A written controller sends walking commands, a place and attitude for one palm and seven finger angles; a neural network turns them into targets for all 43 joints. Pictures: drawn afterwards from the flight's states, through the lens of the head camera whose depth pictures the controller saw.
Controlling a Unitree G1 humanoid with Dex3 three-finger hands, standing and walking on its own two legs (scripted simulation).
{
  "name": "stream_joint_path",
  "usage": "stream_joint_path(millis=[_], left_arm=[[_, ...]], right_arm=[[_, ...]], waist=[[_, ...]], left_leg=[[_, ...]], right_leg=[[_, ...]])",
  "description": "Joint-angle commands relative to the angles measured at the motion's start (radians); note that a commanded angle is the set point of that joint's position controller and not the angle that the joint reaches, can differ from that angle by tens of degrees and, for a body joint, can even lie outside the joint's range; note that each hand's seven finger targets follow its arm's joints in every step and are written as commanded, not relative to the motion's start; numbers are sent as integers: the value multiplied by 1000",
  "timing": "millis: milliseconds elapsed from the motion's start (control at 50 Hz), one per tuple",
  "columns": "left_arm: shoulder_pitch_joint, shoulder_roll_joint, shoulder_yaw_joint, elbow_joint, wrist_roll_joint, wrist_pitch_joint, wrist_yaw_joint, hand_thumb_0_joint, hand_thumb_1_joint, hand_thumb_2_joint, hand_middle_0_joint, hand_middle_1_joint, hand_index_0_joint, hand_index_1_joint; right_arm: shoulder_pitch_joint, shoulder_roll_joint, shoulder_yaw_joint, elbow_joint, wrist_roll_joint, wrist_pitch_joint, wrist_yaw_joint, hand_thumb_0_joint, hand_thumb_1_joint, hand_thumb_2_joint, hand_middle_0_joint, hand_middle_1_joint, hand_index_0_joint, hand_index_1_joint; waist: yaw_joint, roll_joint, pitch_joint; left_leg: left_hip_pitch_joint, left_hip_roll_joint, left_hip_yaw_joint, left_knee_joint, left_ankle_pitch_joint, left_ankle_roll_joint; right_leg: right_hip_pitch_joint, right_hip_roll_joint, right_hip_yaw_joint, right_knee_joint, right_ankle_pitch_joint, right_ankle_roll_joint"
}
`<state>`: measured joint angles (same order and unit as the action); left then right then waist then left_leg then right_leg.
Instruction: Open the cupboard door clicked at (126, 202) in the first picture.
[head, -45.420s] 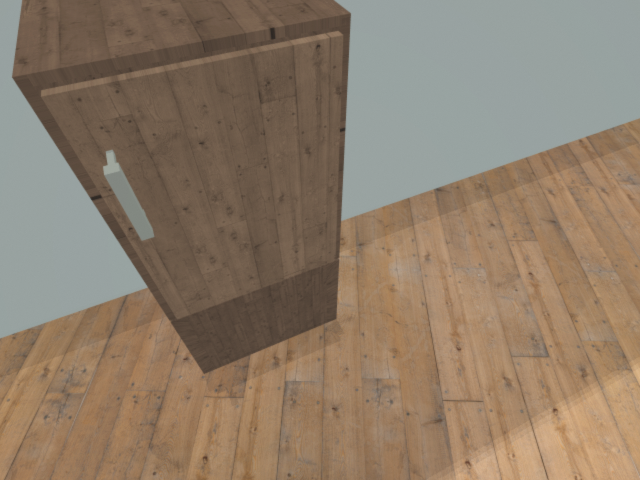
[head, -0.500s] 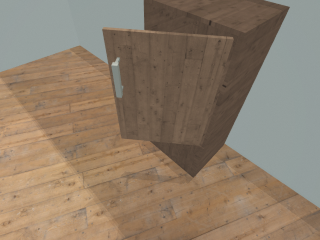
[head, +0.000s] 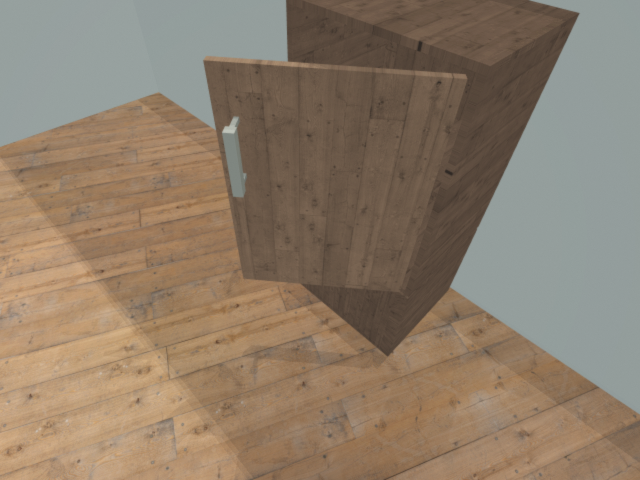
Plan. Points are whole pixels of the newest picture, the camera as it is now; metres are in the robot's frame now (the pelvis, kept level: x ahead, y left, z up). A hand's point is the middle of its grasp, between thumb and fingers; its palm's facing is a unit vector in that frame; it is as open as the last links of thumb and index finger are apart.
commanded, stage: shuffle to correct the standing spot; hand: left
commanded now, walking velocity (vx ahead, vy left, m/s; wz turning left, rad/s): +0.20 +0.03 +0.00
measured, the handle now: (237, 157) +0.65 +0.20 +0.04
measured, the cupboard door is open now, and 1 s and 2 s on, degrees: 39 39 39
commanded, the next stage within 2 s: come to a stop and stand still in 0.36 s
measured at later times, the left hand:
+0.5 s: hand out of the picture +0.09 +0.19 -0.18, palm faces -0.01 -0.99 -0.16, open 7.3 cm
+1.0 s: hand (187, 468) +0.18 +0.21 -0.19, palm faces +0.07 -0.98 -0.16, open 7.2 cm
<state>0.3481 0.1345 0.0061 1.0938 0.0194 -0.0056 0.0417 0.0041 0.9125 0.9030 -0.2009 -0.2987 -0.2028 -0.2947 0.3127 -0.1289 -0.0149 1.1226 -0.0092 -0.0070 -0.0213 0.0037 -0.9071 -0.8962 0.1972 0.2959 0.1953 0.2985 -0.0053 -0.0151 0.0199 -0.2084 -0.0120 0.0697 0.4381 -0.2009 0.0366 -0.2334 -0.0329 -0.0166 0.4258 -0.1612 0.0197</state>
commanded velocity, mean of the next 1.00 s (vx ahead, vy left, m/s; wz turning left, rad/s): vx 0.04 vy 0.01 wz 0.00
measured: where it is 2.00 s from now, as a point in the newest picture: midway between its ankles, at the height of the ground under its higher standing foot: outside the picture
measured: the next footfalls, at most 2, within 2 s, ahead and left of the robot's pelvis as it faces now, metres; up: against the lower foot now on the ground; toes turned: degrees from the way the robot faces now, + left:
right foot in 0.64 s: +0.23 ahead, -0.14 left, +0.00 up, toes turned -6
right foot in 1.18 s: +0.12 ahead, -0.10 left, +0.00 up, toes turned -3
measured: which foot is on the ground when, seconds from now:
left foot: down 0.00-1.00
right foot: down 0.00-0.30, up 0.32-0.62, down 0.64-0.88, up 0.90-1.00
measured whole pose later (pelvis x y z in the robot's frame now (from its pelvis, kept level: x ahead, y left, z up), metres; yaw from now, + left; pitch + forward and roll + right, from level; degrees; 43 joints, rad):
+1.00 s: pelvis +0.10 +0.03 -0.01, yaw +0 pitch -1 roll -1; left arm 0.16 0.18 0.07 0.99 0.02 0.06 0.04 -0.01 0.93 0.90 -0.20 -0.30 -0.21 -0.30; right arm 0.23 -0.13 -0.04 1.01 -0.03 -0.02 -0.04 0.00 -0.91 -0.90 0.20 0.30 0.19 0.30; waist -0.01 -0.06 0.06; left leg -0.21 0.00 0.11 0.56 -0.33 0.06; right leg -0.44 -0.03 0.02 0.90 -0.38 0.02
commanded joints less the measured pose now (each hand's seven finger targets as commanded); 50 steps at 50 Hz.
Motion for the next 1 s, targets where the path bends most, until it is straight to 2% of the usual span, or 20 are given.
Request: stream_joint_path(millis=[0, 220, 260, 280, 320, 360, 420, 520, 560, 600, 620, 640, 660, 680, 720, 820, 860, 880, 920, 980], left_arm=[[99, 78, 23, -22, 11, -6, -5, 0, 900, 900, -200, -300, -200, -300], [121, 105, 60, -52, 3, -9, -14, 0, 900, 900, -200, -300, -200, -300], [79, 68, 53, -67, 8, -7, -20, 0, 900, 900, -200, -300, -200, -300], [48, 36, 45, -83, 11, -9, -24, 0, 900, 900, -200, -300, -200, -300], [-52, 33, 43, -126, 18, -21, -26, 0, 900, 900, -200, -300, -200, -300], [-70, 32, 47, -126, 10, -31, -37, 0, 900, 900, -200, -300, -200, -300], [-73, 3, 45, -123, 3, -22, -47, 0, 900, 900, -200, -300, -200, -300], [-128, 2, 41, -124, -1, -11, -38, 0, 900, 900, -200, -300, -200, -300], [-57, 29, 43, -95, -2, -13, -26, 0, 900, 900, -200, -300, -200, -300], [55, 134, 60, -56, -3, -28, -8, 0, 900, 900, -200, -300, -200, -300], [56, 176, 62, -51, -7, -28, -4, 0, 900, 900, -200, -300, -200, -300], [36, 190, 61, -59, -9, -19, 0, 0, 900, 900, -200, -300, -200, -300], [14, 181, 69, -63, -6, -20, 6, 0, 900, 900, -200, -300, -200, -300], [-5, 181, 73, -72, -1, -20, 13, 0, 900, 900, -200, -300, -200, -300], [-74, 172, 80, -103, 8, -4, 22, 0, 900, 900, -200, -300, -200, -300], [-195, 160, 88, -166, 3, 36, 7, 0, 900, 900, -200, -300, -200, -300], [-229, 71, 70, -202, 1, 63, 2, 0, 900, 900, -200, -300, -200, -300], [-239, 84, 74, -197, 8, 68, 7, 0, 900, 900, -200, -300, -200, -300], [-129, 67, 74, -152, 8, 55, -5, 0, 900, 900, -200, -300, -200, -300], [-99, 56, 52, -117, 0, 35, -13, 0, 900, 900, -200, -300, -200, -300]], right_arm=[[73, -110, -25, -27, -8, 0, -2, 0, -900, -900, 200, 300, 200, 300], [136, -63, -19, -53, -9, -15, -1, 0, -900, -900, 200, 300, 200, 300], [195, -88, -23, -35, -8, -26, -4, 0, -900, -900, 200, 300, 200, 300], [246, -128, -31, -18, -10, -32, -9, 0, -900, -900, 200, 300, 200, 300], [298, -136, -29, -2, -16, -47, -20, 0, -900, -900, 200, 300, 200, 300], [261, -111, -17, -12, -13, -61, -21, 0, -900, -900, 200, 300, 200, 300], [230, -110, -17, -9, -14, -74, -26, 0, -900, -900, 200, 300, 200, 300], [222, -92, -12, 17, -20, -58, -37, 0, -900, -900, 200, 300, 200, 300], [198, -91, -12, 19, -12, -48, -40, 0, -900, -900, 200, 300, 200, 300], [199, -78, -19, 10, 4, -45, -33, 0, -900, -900, 200, 300, 200, 300], [232, -61, -29, 9, 13, -31, -27, 0, -900, -900, 200, 300, 200, 300], [241, -40, -38, 7, 10, -15, -28, 0, -900, -900, 200, 300, 200, 300], [220, -25, -42, 3, 7, 7, -33, 0, -900, -900, 200, 300, 200, 300], [196, -31, -44, -7, 8, 14, -34, 0, -900, -900, 200, 300, 200, 300], [152, -42, -50, -26, 8, 22, -29, 0, -900, -900, 200, 300, 200, 300], [210, -37, -56, -35, -1, 23, -14, 0, -900, -900, 200, 300, 200, 300], [114, -150, -71, -104, -23, 7, -10, 0, -900, -900, 200, 300, 200, 300], [52, -148, -65, -124, -28, -1, -21, 0, -900, -900, 200, 300, 200, 300], [-46, -131, -50, -147, -26, -14, -29, 0, -900, -900, 200, 300, 200, 300], [-25, -126, -43, -129, -20, -25, -33, 0, -900, -900, 200, 300, 200, 300]], waist=[[10, 11, 98], [-11, -62, 143], [-36, 82, 154], [-55, 213, 170], [-75, 177, 202], [-48, 56, 169], [-26, 91, 97], [-19, 120, 92], [23, 87, 48], [58, -28, -52], [34, -62, -82], [15, -45, -34], [16, -156, -40], [24, -235, -67], [21, -192, -78], [-45, -99, -53], [-50, 338, 70], [-40, 283, 112], [29, 108, 77], [5, 109, -6]], left_leg=[[-102, 105, -139, -154, -359, 4], [-83, 40, -39, 56, -249, 3], [21, 120, -161, -90, -296, 39], [77, 241, -328, -218, -364, 93], [177, 376, -469, -280, -96, 208], [170, 356, -370, -242, 154, 220], [183, 282, -218, -234, 288, 186], [143, 240, -113, -143, 570, 125], [96, 200, -90, -40, 615, 69], [-66, 123, -59, 103, 317, -8], [-123, 51, -34, 158, -19, -34], [-130, 20, -29, 204, -203, -44], [-138, 33, -11, 306, -320, -55], [-142, 50, -30, 401, -395, -58], [-155, 59, -69, 457, -403, -58], [93, 55, 3, 67, -67, -59], [-119, 339, -357, -238, -9, 67], [-218, 355, -371, -256, 74, 101], [-103, 281, -234, -180, 185, 114], [137, 263, -144, -110, 475, 126]], right_leg=[[-44, -54, 92, -82, -322, -39], [-139, -137, 232, -117, -482, -131], [-232, -47, 105, 53, -365, -94], [-318, 21, -17, 254, -278, -58], [-494, -28, -17, 531, -316, -49], [-470, -71, -2, 561, -270, -43], [-381, -70, -38, 486, -171, -28], [-204, -35, -76, 232, -80, -33], [-10, -13, -76, 64, 64, -30], [284, -145, 72, 47, 542, -70], [324, -282, 150, 75, 781, -142], [248, -346, 146, 71, 889, -184], [219, -362, 167, 53, 949, -226], [198, -377, 189, 38, 948, -257], [142, -363, 174, 26, 802, -269], [-167, -226, 76, 70, 121, -119], [-236, 9, -57, 367, -342, 5], [-201, -4, 58, 506, -347, -3], [-226, 0, 79, 592, -233, -5], [-219, -11, 38, 426, -222, 15]])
